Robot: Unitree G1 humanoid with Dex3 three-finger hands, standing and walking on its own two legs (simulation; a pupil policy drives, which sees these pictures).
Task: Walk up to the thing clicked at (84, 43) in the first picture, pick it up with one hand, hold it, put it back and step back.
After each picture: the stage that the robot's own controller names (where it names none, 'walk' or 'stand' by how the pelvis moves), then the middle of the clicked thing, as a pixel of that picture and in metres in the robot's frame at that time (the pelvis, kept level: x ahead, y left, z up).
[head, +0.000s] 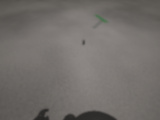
stand; (83, 41) +1.80 +0.17 -0.72
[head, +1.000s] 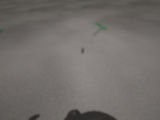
walk; (82, 50) +1.67 +0.28 -0.72
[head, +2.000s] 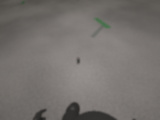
walk; (78, 59) +1.10 +0.29 -0.72
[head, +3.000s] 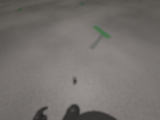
walk; (74, 79) +0.71 +0.26 -0.72
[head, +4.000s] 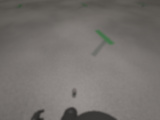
walk; (74, 91) +0.51 +0.19 -0.71
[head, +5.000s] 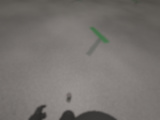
stand; (69, 96) +0.39 +0.19 -0.71
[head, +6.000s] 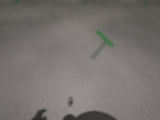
stand; (70, 100) +0.37 +0.19 -0.72
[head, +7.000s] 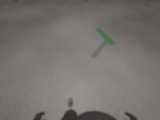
stand; (70, 101) +0.33 +0.20 -0.71
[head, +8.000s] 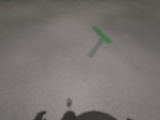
stand; (69, 101) +0.31 +0.21 -0.72
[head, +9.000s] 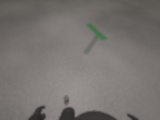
stand; (66, 98) +0.32 +0.24 -0.71
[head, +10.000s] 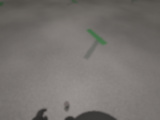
stand; (66, 104) +0.29 +0.24 -0.73
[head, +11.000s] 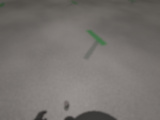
stand; (66, 104) +0.31 +0.24 -0.73
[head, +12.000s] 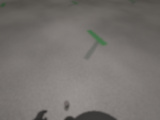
stand; (66, 104) +0.31 +0.24 -0.73
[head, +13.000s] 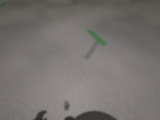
go down; (66, 104) +0.31 +0.24 -0.73
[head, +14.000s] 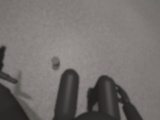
go down; (56, 61) +0.39 +0.28 -0.31
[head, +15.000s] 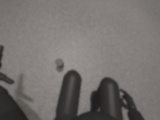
approach; (59, 63) +0.37 +0.28 -0.30
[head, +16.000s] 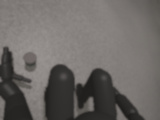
close in; (30, 59) +0.36 +0.31 -0.21
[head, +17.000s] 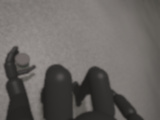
close; (23, 61) +0.36 +0.31 -0.21
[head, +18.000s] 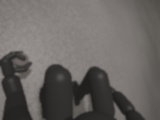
lift; (21, 61) +0.35 +0.31 -0.22
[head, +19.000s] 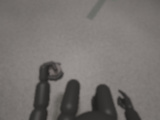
lift; (57, 72) +0.31 +0.23 -0.04
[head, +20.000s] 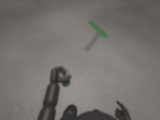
lift; (64, 78) +0.31 +0.17 -0.01
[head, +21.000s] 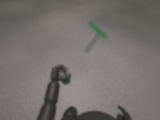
hold; (65, 76) +0.33 +0.17 -0.01
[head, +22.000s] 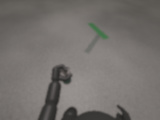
hold; (66, 76) +0.33 +0.17 +0.00
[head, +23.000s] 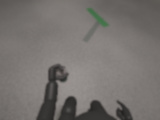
crouch; (62, 75) +0.34 +0.19 -0.06
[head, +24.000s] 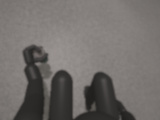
lower; (41, 56) +0.41 +0.29 -0.14
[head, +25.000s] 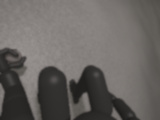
lower; (15, 60) +0.38 +0.32 -0.22
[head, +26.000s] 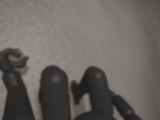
lower; (18, 60) +0.37 +0.32 -0.22
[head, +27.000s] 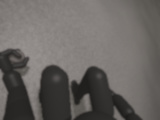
lower; (19, 60) +0.36 +0.32 -0.22
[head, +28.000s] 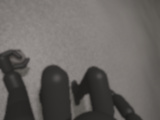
lower; (19, 61) +0.36 +0.32 -0.21
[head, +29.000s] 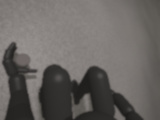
withdraw; (22, 62) +0.34 +0.31 -0.22
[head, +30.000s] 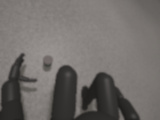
stand; (47, 61) +0.37 +0.28 -0.26
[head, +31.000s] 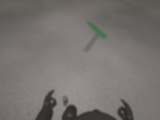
stand; (65, 99) +0.32 +0.22 -0.63
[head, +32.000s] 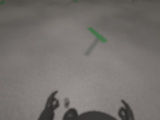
stand; (66, 101) +0.34 +0.23 -0.66
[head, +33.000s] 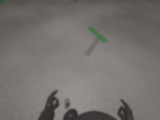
stand; (67, 102) +0.33 +0.22 -0.66
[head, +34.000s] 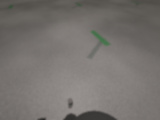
stand; (70, 101) +0.36 +0.21 -0.72
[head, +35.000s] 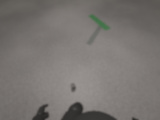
walk; (73, 86) +0.44 +0.23 -0.71
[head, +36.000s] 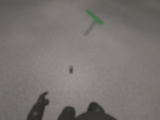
walk; (71, 68) +0.73 +0.21 -0.70
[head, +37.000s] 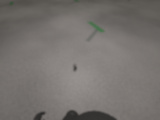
stand; (75, 66) +0.95 +0.29 -0.71
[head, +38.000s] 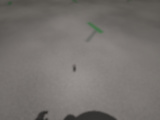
stand; (74, 67) +0.96 +0.26 -0.72
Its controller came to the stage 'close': yes
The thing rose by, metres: 0.72
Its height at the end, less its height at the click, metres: +0.00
